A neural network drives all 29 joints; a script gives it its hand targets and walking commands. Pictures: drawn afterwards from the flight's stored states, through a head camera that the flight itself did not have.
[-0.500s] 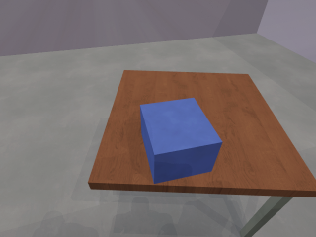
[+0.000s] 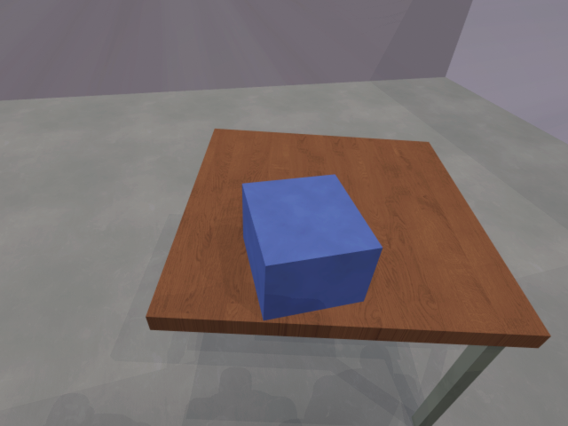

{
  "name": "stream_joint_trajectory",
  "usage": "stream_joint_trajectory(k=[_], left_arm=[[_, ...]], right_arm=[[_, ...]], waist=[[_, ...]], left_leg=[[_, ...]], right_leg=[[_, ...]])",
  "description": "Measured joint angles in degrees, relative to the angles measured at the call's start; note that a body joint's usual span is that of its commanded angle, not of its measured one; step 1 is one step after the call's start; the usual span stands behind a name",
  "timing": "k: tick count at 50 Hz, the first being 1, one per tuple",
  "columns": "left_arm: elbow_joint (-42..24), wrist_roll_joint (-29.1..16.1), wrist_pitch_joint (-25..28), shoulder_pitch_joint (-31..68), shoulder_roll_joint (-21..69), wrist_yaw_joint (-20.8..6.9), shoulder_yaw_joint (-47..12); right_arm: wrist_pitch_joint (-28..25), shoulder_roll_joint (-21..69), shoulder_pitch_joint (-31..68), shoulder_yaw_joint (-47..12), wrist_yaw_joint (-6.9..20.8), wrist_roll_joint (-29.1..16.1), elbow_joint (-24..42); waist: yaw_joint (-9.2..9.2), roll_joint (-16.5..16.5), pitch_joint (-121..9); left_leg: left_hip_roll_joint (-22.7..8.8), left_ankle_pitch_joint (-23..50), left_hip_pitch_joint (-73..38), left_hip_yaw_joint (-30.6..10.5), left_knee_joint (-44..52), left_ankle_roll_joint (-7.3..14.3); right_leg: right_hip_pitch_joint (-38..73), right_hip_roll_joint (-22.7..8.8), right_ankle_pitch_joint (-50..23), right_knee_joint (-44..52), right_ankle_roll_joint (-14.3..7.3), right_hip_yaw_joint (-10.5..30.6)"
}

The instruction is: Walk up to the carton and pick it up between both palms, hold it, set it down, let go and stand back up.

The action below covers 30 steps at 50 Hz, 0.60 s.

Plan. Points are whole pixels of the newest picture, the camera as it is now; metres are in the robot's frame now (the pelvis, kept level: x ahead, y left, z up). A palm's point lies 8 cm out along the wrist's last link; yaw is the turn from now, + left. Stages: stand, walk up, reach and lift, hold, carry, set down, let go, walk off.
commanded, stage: stand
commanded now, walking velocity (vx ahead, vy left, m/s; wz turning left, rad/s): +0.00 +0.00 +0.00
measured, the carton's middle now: (302, 241) +0.52 -0.06 -0.04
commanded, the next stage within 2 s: none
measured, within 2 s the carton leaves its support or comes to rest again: neither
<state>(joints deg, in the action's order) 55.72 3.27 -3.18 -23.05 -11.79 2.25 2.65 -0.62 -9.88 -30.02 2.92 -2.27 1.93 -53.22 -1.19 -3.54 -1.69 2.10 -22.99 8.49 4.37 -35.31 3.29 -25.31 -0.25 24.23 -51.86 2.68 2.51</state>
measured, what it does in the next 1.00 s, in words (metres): walks ahead: right foot, then left foot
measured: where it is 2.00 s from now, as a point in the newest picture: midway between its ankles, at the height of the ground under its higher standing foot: outside the picture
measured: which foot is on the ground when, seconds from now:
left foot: down 0.00-0.28, up 0.30-0.58, down 0.60-1.00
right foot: up 0.00-0.24, down 0.26-0.64, up 0.66-0.90, down 0.92-1.00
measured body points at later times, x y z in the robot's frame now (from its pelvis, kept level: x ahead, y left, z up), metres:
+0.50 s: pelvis +0.08 -0.03 +0.00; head +0.09 -0.05 +0.45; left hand +0.14 +0.21 -0.13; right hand +0.08 -0.28 -0.15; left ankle +0.07 +0.08 -0.67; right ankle +0.11 -0.16 -0.72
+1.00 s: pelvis +0.10 -0.02 +0.00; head +0.13 -0.04 +0.45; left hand +0.19 +0.24 -0.13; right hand +0.17 -0.27 -0.15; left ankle +0.16 +0.10 -0.72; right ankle +0.09 -0.12 -0.72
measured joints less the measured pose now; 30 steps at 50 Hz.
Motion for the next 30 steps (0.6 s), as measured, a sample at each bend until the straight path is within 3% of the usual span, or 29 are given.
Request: stream_joint_trajectory(k=[5,12,14,16,19,22,28,30], left_arm=[[-1.4,0.5,0.7,1.2,-1.5,-1.9,0.6],[-2.8,-0.4,1.7,4.5,-1.6,-2.2,0.2],[-2.7,-0.8,2.6,6.2,-0.4,-1.9,0.0],[-3.2,-0.6,3.8,7.5,0.8,-1.4,-0.6],[-3.7,-0.9,4.2,8.4,1.6,-0.9,-0.9],[-3.5,-1.0,3.9,8.1,1.8,-0.2,-1.6],[-2.9,-1.1,3.4,7.4,0.3,-0.6,-1.8],[-2.7,-1.2,2.8,7.4,-0.6,-1.0,-1.7]], right_arm=[[-0.5,0.6,-2.8,-0.6,-0.6,0.8,-2.8],[-1.2,1.1,-2.7,-1.2,-0.2,0.7,-3.0],[-0.8,0.4,-2.0,-1.5,0.1,0.6,-3.4],[-0.2,-0.2,-1.2,-2.0,0.7,0.2,-3.0],[1.2,-0.7,0.6,-2.1,1.0,0.6,-1.2],[1.3,-2.0,3.4,-1.4,1.5,0.5,0.9],[0.9,-3.7,9.2,-0.1,1.6,0.2,6.4],[0.6,-3.9,10.3,-0.1,1.5,0.0,7.8]], waist=[[-0.23,-1.2,0.9],[-1.06,-1.0,4.9],[-1.16,2.0,6.5],[-1.54,5.4,7.1],[0.01,6.1,7.0],[1.13,7.3,7.2],[2.14,7.6,8.0],[2.38,6.9,8.3]], left_leg=[[-0.4,0.8,-3.7,1.4,3.9,-0.9],[-1.2,-3.0,-5.1,3.3,1.4,-2.6],[-3.5,-5.9,-4.6,2.7,-2.3,-3.5],[-5.5,-7.2,-1.3,-0.1,-9.6,-3.6],[-3.5,-9.8,5.8,-2.3,-25.4,-3.8],[-3.6,-7.7,10.8,-2.9,-31.5,-4.1],[-6.7,-3.6,13.4,-3.2,-16.1,-4.3],[-7.2,3.4,11.6,-3.2,-7.4,-3.9]], right_leg=[[-1.7,-1.9,-2.9,-6.8,0.1,-1.1],[1.9,-4.6,-6.3,7.3,-0.8,-2.7],[3.9,-3.0,-9.5,10.4,-2.4,-4.3],[4.7,-1.3,-8.0,10.2,-3.4,-6.7],[5.9,-1.7,-6.4,10.7,-4.0,-7.1],[9.2,-1.5,-7.2,14.1,-3.6,-7.6],[12.6,-1.3,-6.4,15.8,-2.7,-9.2],[12.5,-1.5,-4.8,13.7,-2.1,-9.4]])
